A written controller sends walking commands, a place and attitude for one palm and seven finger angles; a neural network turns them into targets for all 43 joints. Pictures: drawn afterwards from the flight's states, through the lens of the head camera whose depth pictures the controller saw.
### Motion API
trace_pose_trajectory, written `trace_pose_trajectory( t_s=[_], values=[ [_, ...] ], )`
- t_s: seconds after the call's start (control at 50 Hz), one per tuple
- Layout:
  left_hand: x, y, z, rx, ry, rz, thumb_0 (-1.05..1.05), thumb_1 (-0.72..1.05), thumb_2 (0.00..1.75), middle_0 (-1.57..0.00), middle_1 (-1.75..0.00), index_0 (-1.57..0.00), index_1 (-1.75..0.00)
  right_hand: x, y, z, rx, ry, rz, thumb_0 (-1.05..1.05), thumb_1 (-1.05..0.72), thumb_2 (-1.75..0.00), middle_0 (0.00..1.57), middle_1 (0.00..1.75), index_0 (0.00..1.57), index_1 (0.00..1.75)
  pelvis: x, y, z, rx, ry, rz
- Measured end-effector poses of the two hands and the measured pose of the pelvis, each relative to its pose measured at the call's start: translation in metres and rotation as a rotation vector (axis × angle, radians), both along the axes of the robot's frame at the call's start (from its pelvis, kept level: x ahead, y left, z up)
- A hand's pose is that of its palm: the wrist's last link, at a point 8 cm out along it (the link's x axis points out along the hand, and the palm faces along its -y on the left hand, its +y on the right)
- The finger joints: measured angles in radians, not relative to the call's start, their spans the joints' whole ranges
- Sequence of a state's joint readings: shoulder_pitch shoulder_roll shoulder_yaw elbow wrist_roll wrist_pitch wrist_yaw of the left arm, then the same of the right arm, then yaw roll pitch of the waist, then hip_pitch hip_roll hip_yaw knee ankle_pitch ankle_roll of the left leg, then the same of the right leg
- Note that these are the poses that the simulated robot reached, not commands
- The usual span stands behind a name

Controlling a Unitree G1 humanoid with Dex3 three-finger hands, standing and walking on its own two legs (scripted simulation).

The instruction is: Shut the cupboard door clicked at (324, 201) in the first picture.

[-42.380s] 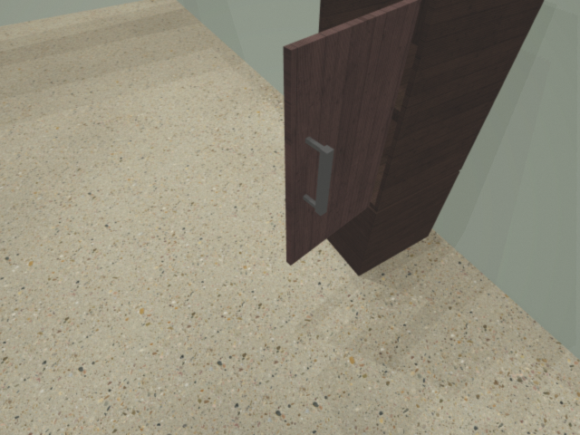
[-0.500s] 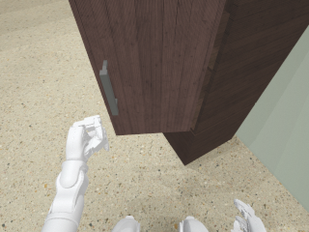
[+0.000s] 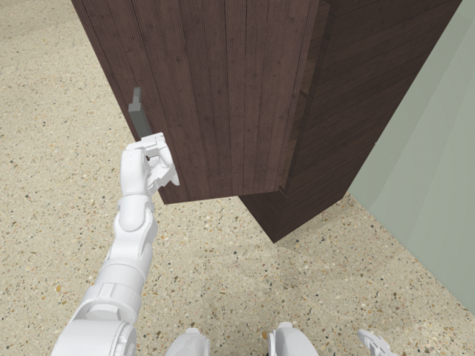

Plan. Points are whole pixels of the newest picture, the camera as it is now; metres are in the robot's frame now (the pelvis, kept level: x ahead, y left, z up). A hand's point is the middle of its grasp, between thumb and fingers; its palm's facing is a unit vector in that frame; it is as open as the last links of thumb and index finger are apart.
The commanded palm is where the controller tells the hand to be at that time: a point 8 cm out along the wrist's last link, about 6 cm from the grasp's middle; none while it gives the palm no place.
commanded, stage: bring the fist close to the handle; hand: left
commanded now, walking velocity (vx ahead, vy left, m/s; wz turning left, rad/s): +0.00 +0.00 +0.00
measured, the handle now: (149, 134) +0.50 +0.17 +0.05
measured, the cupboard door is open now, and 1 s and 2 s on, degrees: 65 56 41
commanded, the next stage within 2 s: push the door shut along its arc in 0.28 s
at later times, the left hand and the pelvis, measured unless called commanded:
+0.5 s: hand (170, 168) +0.42 +0.12 +0.06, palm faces +0.09 -1.00 -0.02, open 3.1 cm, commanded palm +0.40 +0.17 +0.06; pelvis +0.00 +0.00 +0.00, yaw +0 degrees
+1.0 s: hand (170, 141) +0.48 +0.12 +0.06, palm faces -0.03 -1.00 -0.02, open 3.1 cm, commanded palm +0.47 +0.17 +0.06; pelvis -0.01 +0.01 -0.01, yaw +0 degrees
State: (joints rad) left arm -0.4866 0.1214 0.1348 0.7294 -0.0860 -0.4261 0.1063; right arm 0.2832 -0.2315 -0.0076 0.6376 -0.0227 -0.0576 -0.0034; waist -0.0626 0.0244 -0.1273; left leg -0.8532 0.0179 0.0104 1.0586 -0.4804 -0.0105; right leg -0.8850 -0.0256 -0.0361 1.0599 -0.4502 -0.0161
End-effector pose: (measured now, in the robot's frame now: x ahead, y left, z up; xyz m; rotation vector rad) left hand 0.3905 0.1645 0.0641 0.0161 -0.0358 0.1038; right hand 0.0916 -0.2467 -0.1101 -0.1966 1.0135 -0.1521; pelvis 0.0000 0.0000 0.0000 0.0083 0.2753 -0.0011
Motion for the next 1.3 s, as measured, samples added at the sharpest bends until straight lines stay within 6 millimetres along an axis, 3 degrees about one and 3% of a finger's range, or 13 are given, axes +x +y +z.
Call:
trace_pose_trajectory(
  t_s=[0.22, 0.5, 0.62, 1.02, 1.3],
  values=[
    [-0.009, 0.008, -0.007, 0.004, 0.014, 0.019, 0.02, 0.9, 0.9, -1.3, -1.5, -1.3, -1.5, -0.024, -0.009, 0.001, -0.011, 0.071, -0.032, 0.01, -0.91, -0.9, 0.2, 0.3, 0.2, 0.3, 0.0, -0.002, 0.004, 0.003, -0.005, -0.005],
    [0.002, 0.004, -0.004, 0.004, 0.006, -0.017, 0.02, 0.9, 0.9, -1.3, -1.5, -1.3, -1.5, -0.005, -0.006, 0.003, -0.015, 0.015, -0.014, 0.01, -0.91, -0.9, 0.2, 0.3, 0.2, 0.3, -0.001, 0.0, 0.002, 0.0, 0.003, -0.001],
    [0.02, 0.005, -0.004, 0.019, 0.012, -0.049, 0.02, 0.9, 0.9, -1.3, -1.5, -1.3, -1.5, -0.006, -0.003, 0.0, -0.018, 0.023, -0.013, 0.01, -0.91, -0.9, 0.2, 0.3, 0.2, 0.3, -0.003, 0.001, -0.002, -0.004, 0.013, 0.004],
    [0.072, 0.014, -0.003, 0.01, 0.043, -0.143, 0.02, 0.9, 0.9, -1.31, -1.5, -1.3, -1.5, -0.079, -0.012, -0.012, -0.051, 0.217, -0.092, 0.01, -0.91, -0.9, 0.2, 0.3, 0.2, 0.3, -0.008, 0.007, -0.014, -0.018, 0.078, 0.007],
    [0.109, -0.015, 0.001, 0.023, 0.061, -0.241, 0.02, 0.9, 0.9, -1.3, -1.5, -1.3, -1.5, -0.109, -0.009, -0.016, -0.051, 0.274, -0.134, 0.01, -0.91, -0.9, 0.2, 0.3, 0.2, 0.3, -0.012, 0.009, -0.022, -0.025, 0.121, 0.0]
  ],
)
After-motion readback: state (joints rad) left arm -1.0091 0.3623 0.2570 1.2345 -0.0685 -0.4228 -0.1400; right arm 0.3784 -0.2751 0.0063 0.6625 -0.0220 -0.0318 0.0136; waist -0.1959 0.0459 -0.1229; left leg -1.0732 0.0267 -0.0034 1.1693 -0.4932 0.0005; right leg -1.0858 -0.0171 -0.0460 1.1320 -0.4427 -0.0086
